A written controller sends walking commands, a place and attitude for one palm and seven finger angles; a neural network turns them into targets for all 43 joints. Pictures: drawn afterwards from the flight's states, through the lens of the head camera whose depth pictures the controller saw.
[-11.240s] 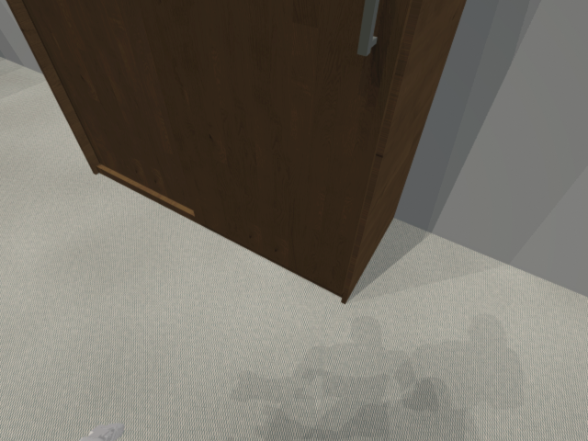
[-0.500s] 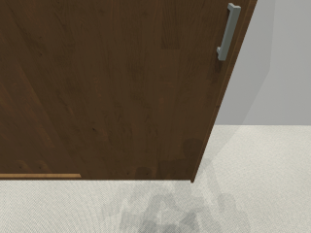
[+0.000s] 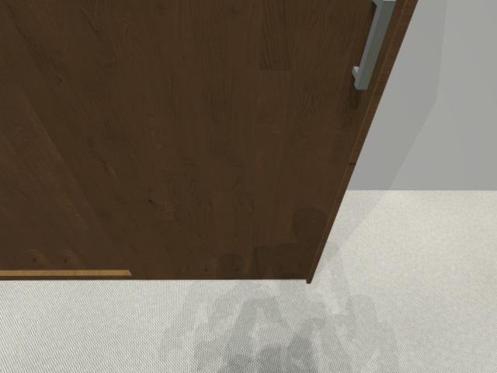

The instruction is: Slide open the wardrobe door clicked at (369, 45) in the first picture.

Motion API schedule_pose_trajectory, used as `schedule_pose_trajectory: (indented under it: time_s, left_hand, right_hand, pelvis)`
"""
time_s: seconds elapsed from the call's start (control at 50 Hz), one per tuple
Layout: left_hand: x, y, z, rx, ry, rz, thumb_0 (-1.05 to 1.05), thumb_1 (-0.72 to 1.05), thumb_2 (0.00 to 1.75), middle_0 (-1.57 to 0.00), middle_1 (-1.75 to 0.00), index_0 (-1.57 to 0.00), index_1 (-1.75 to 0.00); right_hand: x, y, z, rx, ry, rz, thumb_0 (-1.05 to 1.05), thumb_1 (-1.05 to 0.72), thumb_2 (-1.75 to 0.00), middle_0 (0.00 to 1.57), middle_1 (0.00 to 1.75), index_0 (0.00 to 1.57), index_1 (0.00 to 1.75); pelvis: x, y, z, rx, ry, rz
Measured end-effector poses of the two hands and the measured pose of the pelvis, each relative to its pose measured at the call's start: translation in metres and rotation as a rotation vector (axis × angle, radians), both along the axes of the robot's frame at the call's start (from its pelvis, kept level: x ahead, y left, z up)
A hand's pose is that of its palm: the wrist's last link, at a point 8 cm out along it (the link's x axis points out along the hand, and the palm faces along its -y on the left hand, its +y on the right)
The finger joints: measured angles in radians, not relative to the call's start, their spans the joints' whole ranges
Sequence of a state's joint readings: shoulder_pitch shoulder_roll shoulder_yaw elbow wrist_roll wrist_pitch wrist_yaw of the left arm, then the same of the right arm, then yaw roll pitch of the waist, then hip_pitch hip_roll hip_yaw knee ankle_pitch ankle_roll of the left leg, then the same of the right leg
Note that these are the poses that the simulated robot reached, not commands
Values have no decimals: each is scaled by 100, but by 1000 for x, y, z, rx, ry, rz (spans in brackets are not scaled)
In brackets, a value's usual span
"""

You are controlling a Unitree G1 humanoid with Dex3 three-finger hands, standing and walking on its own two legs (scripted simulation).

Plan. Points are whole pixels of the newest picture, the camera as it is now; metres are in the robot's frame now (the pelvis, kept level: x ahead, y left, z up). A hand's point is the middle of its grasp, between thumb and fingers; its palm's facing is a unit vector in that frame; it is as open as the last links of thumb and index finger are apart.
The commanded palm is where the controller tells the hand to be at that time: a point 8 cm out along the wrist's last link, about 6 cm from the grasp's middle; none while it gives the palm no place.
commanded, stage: look again from close up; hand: right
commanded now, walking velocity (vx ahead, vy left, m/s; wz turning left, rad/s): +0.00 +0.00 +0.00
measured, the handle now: (369, 42) +0.60 -0.17 +0.26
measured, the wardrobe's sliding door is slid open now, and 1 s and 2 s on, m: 0.00 0.00 0.00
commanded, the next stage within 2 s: none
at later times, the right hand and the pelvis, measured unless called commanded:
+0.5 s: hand out of the picture +0.05 -0.20 -0.17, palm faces -0.02 +0.97 -0.26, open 7.4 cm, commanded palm none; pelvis +0.01 +0.00 +0.00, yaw +0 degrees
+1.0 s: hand out of the picture +0.05 -0.21 -0.17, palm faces -0.02 +0.97 -0.25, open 7.4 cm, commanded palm none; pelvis +0.02 +0.00 +0.00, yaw +0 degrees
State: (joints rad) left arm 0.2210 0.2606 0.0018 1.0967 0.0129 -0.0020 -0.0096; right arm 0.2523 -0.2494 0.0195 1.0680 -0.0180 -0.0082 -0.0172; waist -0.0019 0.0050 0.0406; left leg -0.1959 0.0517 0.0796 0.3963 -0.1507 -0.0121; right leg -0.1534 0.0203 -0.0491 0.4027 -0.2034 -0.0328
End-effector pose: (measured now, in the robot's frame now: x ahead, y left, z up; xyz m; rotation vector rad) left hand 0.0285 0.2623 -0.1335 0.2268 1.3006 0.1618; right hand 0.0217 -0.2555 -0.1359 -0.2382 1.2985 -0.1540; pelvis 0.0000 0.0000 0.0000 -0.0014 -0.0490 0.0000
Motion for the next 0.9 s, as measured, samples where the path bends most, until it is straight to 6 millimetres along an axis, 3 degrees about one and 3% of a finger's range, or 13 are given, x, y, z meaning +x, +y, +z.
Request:
schedule_pose_trajectory:
  time_s: [0.32, 0.9]
  left_hand:
    - [12, -3, 0, -14, -14, 9, 0, 91, 90, -20, -30, -20, -30]
    - [21, 2, 4, 7, 6, -2, 0, 91, 90, -20, -30, -20, -30]
  right_hand:
    - [25, 10, 1, 12, -39, 12, 0, -90, -90, 20, 30, 20, 30]
    - [21, 1, 1, 4, 1, -4, 0, -90, -90, 20, 30, 20, 30]
  pelvis:
    - [8, 4, 1, 1, 1, 5]
    - [17, 2, 3, 3, 6, 1]
